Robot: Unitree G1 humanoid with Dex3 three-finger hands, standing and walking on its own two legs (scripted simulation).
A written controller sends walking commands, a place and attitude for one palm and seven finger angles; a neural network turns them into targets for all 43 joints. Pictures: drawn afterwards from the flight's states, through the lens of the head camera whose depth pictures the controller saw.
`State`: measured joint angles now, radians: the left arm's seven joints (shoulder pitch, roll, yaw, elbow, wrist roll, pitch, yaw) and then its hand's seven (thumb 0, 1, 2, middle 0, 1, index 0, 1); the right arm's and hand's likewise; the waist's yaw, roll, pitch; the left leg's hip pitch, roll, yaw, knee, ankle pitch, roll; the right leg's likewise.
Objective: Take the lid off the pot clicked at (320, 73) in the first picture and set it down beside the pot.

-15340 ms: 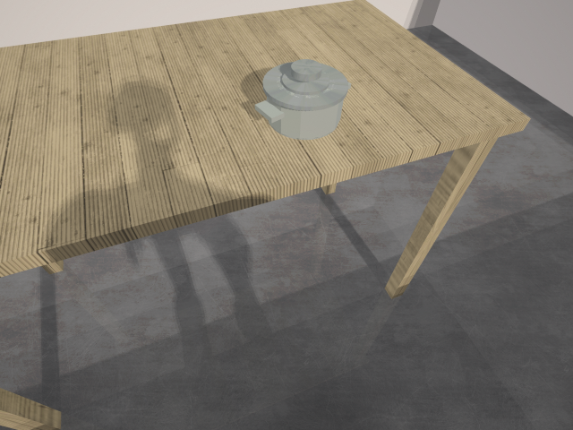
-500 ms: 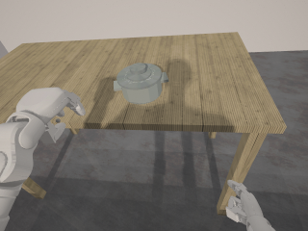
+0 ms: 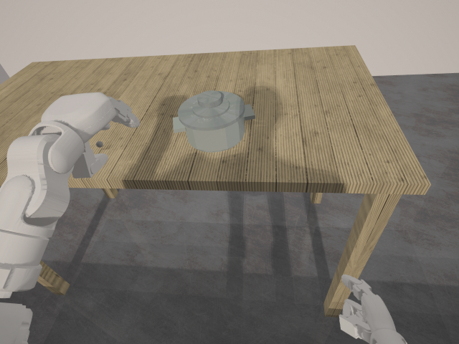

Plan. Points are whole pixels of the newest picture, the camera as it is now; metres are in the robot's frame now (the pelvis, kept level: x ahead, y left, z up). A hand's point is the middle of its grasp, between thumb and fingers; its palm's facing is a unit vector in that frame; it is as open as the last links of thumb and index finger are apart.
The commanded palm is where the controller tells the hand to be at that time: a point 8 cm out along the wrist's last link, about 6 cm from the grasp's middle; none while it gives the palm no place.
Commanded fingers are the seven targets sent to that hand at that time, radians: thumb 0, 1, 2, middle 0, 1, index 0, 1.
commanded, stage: move the open hand above the knob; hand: left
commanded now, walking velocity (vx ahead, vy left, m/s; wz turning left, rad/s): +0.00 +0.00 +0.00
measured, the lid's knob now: (209, 99) +0.58 +0.12 +0.16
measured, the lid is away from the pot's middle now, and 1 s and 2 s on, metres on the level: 0.00 0.00 0.00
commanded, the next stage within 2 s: none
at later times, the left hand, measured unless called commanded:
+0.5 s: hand (153, 115) +0.42 +0.18 +0.22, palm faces -0.10 -0.02 -0.99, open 10.0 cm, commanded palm +0.38 +0.19 +0.29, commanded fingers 0.00 -0.40 1.71 -0.88 -0.08 -0.88 -0.08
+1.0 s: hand (185, 97) +0.48 +0.14 +0.22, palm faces -0.19 -0.06 -0.98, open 10.0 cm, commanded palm +0.46 +0.15 +0.29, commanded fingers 0.00 -0.40 1.71 -0.88 -0.08 -0.88 -0.08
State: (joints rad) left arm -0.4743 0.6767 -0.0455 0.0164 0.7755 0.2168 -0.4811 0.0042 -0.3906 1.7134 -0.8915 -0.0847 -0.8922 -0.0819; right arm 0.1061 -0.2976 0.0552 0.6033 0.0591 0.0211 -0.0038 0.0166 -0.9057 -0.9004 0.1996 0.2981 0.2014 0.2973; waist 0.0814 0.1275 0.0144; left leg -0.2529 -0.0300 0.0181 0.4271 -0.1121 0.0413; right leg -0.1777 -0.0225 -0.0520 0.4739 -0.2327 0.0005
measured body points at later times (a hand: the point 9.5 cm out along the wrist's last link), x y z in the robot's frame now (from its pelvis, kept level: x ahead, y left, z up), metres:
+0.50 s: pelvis +0.02 +0.00 +0.00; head +0.02 -0.05 +0.45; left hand +0.42 +0.18 +0.28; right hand +0.23 -0.22 -0.10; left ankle +0.08 +0.09 -0.74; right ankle +0.02 -0.12 -0.74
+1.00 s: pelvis +0.05 -0.01 +0.00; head +0.05 -0.06 +0.45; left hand +0.48 +0.14 +0.28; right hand +0.23 -0.25 -0.11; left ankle +0.08 +0.09 -0.74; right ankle +0.02 -0.12 -0.74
